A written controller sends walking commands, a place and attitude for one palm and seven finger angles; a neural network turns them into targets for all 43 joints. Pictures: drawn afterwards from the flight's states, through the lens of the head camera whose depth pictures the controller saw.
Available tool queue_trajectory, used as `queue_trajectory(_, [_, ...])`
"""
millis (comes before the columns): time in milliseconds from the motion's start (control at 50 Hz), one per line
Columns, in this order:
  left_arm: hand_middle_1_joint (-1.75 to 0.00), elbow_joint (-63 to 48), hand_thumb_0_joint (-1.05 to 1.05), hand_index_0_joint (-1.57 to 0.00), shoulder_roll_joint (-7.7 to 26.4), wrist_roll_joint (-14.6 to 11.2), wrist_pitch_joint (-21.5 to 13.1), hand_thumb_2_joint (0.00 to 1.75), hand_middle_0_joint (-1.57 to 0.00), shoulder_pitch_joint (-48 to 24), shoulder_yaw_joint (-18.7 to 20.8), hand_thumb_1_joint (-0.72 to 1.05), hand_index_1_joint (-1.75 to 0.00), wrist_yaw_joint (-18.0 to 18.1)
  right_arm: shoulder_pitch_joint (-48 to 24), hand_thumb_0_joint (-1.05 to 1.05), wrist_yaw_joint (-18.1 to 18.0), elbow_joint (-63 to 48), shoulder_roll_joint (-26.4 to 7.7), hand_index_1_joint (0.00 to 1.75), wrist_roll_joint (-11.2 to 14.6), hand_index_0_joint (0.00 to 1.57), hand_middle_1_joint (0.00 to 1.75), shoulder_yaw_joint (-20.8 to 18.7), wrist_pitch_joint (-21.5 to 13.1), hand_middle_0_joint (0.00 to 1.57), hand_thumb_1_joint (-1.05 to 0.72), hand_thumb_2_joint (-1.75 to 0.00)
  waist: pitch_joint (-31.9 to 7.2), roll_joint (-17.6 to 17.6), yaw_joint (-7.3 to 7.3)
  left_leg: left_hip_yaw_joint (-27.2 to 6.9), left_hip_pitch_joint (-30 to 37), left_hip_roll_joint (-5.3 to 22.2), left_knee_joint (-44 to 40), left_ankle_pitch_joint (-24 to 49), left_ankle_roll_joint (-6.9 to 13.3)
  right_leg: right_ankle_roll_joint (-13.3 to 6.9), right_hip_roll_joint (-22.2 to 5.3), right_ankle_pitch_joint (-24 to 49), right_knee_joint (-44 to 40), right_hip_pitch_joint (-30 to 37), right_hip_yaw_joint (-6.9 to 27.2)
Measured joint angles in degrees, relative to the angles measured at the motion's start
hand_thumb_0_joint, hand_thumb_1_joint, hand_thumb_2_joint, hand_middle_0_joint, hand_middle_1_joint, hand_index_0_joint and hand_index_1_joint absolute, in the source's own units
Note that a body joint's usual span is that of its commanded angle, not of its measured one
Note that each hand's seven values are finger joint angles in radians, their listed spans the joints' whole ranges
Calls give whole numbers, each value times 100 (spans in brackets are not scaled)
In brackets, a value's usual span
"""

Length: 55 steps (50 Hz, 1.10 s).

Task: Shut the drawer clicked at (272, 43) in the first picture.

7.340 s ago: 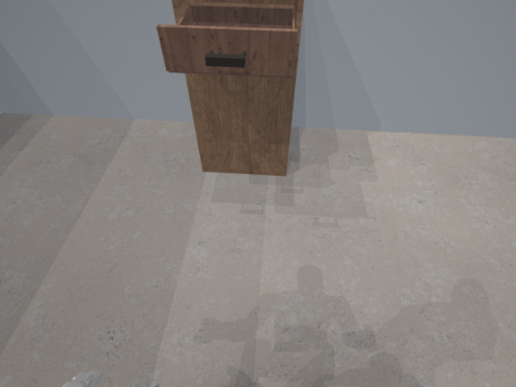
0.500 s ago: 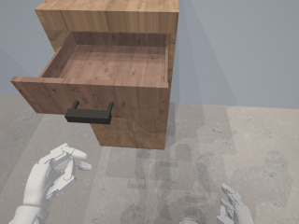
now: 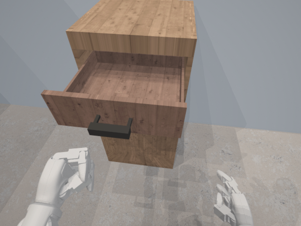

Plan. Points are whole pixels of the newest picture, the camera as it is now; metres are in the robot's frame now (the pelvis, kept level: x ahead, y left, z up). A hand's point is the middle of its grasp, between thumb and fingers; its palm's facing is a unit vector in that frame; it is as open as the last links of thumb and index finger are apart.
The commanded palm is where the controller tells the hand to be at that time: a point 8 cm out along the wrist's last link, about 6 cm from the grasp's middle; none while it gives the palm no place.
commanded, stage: raise the hand and make a fist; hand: left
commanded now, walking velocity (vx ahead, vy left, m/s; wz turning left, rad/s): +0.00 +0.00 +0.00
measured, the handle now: (111, 124) +0.38 +0.16 +0.06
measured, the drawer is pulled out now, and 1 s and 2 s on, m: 0.27 0.27 0.27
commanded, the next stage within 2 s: bring the fist close to the handle in 0.60 s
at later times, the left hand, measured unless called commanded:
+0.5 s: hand (93, 170) +0.19 +0.13 +0.15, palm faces +0.00 -1.00 -0.08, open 3.3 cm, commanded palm +0.15 +0.18 +0.16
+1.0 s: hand (98, 168) +0.21 +0.14 +0.13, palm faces +0.01 -1.00 -0.07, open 3.3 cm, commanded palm +0.18 +0.18 +0.13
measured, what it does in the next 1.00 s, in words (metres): stands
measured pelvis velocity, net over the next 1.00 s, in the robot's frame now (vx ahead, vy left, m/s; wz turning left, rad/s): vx -0.01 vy -0.02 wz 0.00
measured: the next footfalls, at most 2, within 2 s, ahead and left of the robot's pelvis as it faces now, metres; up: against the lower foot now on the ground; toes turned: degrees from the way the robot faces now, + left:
none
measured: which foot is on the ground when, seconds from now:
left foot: down 0.00-1.00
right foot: down 0.00-1.00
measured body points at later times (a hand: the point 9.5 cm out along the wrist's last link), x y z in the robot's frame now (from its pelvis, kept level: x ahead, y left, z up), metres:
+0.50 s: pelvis +0.00 -0.01 +0.01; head -0.02 -0.03 +0.46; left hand +0.18 +0.19 +0.16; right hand +0.19 -0.23 -0.05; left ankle -0.06 +0.11 -0.71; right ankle +0.02 -0.14 -0.71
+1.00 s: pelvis -0.01 -0.02 +0.01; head -0.01 -0.04 +0.46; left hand +0.20 +0.19 +0.14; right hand +0.18 -0.24 -0.05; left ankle -0.06 +0.11 -0.71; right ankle +0.02 -0.14 -0.71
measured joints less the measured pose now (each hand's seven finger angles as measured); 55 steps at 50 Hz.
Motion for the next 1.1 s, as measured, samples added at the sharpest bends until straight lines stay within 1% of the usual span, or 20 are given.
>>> queue_trajectory(60, [-155, -184, 1, -135, -11, 25, 211, 90, -135, -18, -35, 90, -155, 61, 10, 2, 14, 11, 31, 30, -2, 20, 30, 76, 17, 21, -90, -90, 15, 29, 31, 1, 116, -6, -89, 32, 8, 10, -2, 32, -94, 121, -3])
queue_trajectory(200, [-159, -598, 1, -139, -27, 73, 615, 90, -139, -167, -158, 90, -159, 143, 107, 2, 11, 134, 2, 30, 7, 20, 30, 155, 62, 21, -90, -90, 48, 82, 53, -2, 357, -23, -307, 120, 12, 19, -10, 99, -285, 359, -12])
queue_trajectory(240, [-159, -675, 1, -139, -20, 70, 728, 90, -139, -222, -160, 90, -159, 159, 130, 2, -1, 170, -14, 30, 15, 20, 30, 156, 92, 21, -90, -90, 49, 91, 44, 9, 427, -23, -383, 152, 8, 14, -7, 119, -335, 413, -3])
queue_trajectory(320, [-159, -668, 1, -140, -15, 25, 936, 90, -140, -216, -45, 89, -160, 158, 136, 2, -27, 219, -38, 30, 51, 20, 30, 130, 214, 21, -90, -90, 46, 95, 1, 45, 548, -7, -536, 219, -13, -7, 18, 163, -429, 491, 27])
queue_trajectory(380, [-160, -644, 1, -140, -15, 0, 1015, 90, -140, -136, -4, 90, -160, 171, 154, 2, -50, 207, -74, 30, 66, 20, 30, 88, 245, 21, -90, -90, 61, 92, -24, 53, 594, 9, -601, 253, -32, -26, 36, 183, -465, 520, 32])
queue_trajectory(440, [-160, -629, 1, -140, -8, -10, 959, 90, -140, -52, 9, 90, -160, 197, 172, 2, -67, 205, -117, 30, 61, 20, 30, 45, 215, 21, -90, -90, 84, 87, -29, 42, 613, 28, -626, 271, -55, -50, 55, 189, -478, 537, 18])
queue_trajectory(540, [-160, -484, 1, -140, 34, -42, 747, 90, -140, -87, 93, 89, -160, 212, 178, 2, -114, 264, -173, 30, 55, 20, 30, -1, 128, 21, -90, -90, 116, 95, -6, 3, 628, 63, -639, 293, -96, -93, 85, 193, -488, 563, -24])
queue_trajectory(700, [-160, -123, 1, -140, 92, -158, 620, 90, -140, -303, 287, 89, -160, 39, 139, 2, -187, 369, -195, 30, 79, 20, 30, 7, -13, 20, -90, -90, 142, 147, 6, -34, 691, 112, -726, 359, -151, -150, 133, 237, -567, 633, -68])
queue_trajectory(760, [-160, -27, 1, -140, 78, -206, 579, 90, -140, -349, 308, 90, -160, -21, 125, 2, -199, 400, -187, 30, 73, 20, 30, 10, -82, 20, -90, -90, 139, 162, 2, -33, 710, 120, -768, 386, -163, -162, 142, 255, -593, 645, -69])
queue_trajectory(840, [-160, 250, 1, -140, 30, -237, 515, 90, -140, -446, 346, 89, -160, -74, 83, 2, -207, 443, -174, 30, 53, 20, 30, 7, -89, 21, -90, -90, 159, 151, -5, -29, 688, 126, -786, 414, -177, -175, 149, 275, -599, 613, -64])
queue_trajectory(900, [-160, 489, 1, -140, 6, -196, 445, 90, -140, -552, 330, 89, -160, -66, 74, 2, -211, 452, -183, 30, 32, 20, 30, 0, -94, 21, -90, -90, 199, 127, -11, -36, 628, 124, -759, 425, -183, -182, 145, 285, -576, 559, -69])
queue_trajectory(960, [-160, 706, 1, -140, -16, -141, 302, 90, -140, -694, 274, 90, -160, -25, 90, 2, -208, 463, -204, 30, 10, 20, 30, -13, -130, 21, -90, -90, 247, 111, -23, -44, 561, 115, -717, 426, -182, -184, 135, 289, -543, 500, -74])
queue_trajectory(1100, [-160, 1195, 1, -140, -65, -48, -6, 90, -140, -1089, 169, 90, -160, 10, 146, 2, -185, 533, -219, 30, -38, 20, 30, -39, -140, 21, -90, -90, 266, 72, -97, -20, 387, 87, -636, 417, -166, -173, 108, 291, -462, 315, -42])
